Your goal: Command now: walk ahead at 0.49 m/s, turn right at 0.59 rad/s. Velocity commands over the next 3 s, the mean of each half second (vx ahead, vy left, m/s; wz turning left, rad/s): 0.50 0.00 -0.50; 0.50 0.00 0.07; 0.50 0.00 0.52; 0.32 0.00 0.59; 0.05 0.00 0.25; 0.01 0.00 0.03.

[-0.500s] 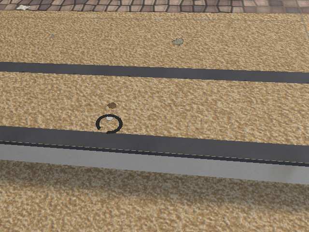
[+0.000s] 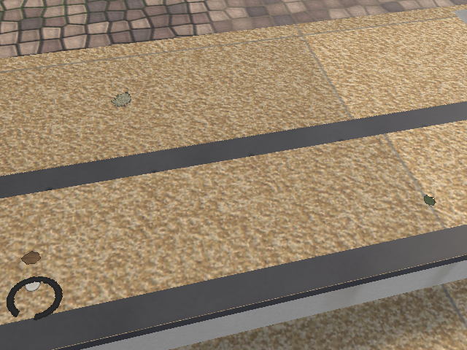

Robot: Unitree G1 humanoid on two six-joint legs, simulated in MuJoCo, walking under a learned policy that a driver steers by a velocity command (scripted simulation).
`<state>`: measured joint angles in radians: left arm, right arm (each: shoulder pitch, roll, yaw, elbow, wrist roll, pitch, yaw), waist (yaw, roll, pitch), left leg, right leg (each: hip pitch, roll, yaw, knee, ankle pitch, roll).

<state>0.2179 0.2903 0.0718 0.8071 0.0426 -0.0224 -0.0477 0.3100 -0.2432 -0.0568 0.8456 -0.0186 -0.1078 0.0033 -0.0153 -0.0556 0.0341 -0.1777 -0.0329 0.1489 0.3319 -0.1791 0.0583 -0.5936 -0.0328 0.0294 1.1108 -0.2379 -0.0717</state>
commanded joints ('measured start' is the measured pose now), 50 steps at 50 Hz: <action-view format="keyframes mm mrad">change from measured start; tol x32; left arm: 1 -23 -1 -10 -66 2 0 -16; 50 150 10 -33 -36 2 -97 -4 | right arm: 1 19 -76 -11 -32 1 -24 3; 26 52 -33 18 -18 -25 89 7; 39 -499 129 121 -370 -8 105 -23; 50 -31 -169 -20 -68 16 113 -20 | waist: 1 20 118 -1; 17 142 -52 -390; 39 -3 38 145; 50 -31 98 -180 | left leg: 1 53 300 -174 -206 193 123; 13 266 294 78 172 872 41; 15 -2 264 95 635 537 1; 16 -475 89 88 990 -370 -61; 26 -416 119 -84 1018 -110 -67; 35 -1453 83 -160 1901 -429 31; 45 -339 -67 115 960 -324 125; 48 134 222 -1070 147 -312 339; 50 -7 245 -1121 41 -401 272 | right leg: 1 -113 -55 25 -36 100 12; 14 345 137 -176 -618 50 -117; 16 969 -314 487 -643 211 -313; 24 465 -137 138 -863 658 -183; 38 532 -192 119 -981 -31 -106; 42 401 -144 -143 -1090 846 -103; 46 640 -212 -153 -448 1786 -81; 47 467 -144 -107 -70 1305 -54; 48 34 152 -68 366 70 33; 50 -175 75 84 611 102 4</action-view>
